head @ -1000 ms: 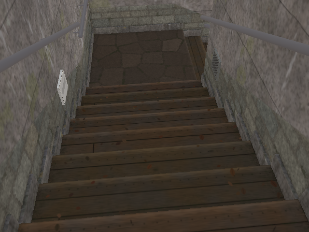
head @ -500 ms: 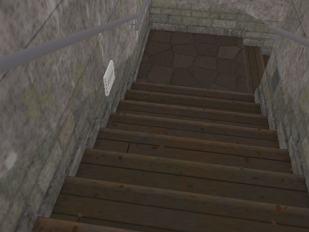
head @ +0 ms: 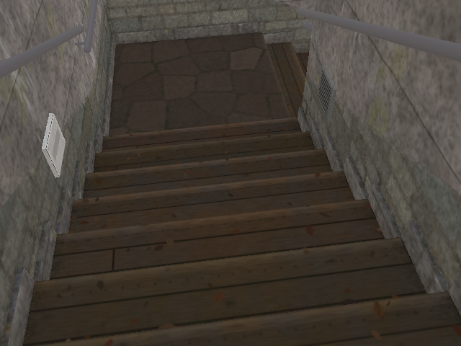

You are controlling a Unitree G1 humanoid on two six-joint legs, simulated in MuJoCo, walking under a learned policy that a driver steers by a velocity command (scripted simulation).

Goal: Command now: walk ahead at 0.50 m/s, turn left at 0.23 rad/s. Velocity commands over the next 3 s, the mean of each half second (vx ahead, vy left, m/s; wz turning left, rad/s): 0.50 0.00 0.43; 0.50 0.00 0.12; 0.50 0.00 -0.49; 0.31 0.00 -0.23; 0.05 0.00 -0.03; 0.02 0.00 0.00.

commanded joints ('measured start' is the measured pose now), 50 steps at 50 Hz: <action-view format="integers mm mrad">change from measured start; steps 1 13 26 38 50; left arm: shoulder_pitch -62 306 656 798 395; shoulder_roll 83 -25 -10 38 -17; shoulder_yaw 18 22 -26 42 41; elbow -29 102 277 260 111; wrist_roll -22 -28 33 -36 -7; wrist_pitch -22 -94 -95 -19 -20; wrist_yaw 8 73 83 -60 -15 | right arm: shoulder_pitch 42 -249 -659 178 -303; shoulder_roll -196 -56 -157 -415 -145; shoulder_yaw -53 -56 -42 -169 -61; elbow -18 -184 -346 -58 -132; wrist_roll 7 -4 0 -56 -45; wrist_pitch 30 16 44 63 -62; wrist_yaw -9 71 111 63 2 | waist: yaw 35 133 262 9 265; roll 66 46 48 206 73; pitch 164 119 209 -619 101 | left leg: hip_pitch -97 -529 -506 1188 -193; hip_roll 198 198 200 469 371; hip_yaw -304 -162 -61 -252 20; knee -107 190 -261 -137 -591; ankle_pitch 578 887 1319 1875 834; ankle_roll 184 149 113 391 261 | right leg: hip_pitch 165 117 299 -117 -104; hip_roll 23 -168 -141 28 -60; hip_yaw -29 -62 -225 -87 105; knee -211 -263 -24 1308 566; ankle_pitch -70 -367 -574 -1220 -219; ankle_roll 4 -201 -114 96 -63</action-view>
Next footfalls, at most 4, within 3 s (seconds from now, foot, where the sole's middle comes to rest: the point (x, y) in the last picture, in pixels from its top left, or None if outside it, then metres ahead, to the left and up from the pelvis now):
0.06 right None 0.19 -0.14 -0.84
0.72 left None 0.48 0.23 -0.99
1.28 right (206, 290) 0.87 0.00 -1.14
1.76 left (149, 252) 1.19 0.23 -1.29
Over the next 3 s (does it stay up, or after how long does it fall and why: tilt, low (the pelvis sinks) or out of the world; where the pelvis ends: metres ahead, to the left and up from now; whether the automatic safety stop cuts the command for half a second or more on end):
stays up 1.17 0.11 -0.53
